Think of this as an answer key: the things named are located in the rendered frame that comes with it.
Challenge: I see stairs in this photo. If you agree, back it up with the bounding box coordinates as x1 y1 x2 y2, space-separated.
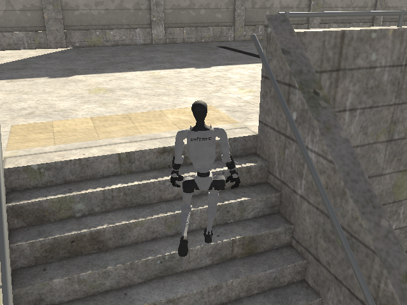
3 134 322 305

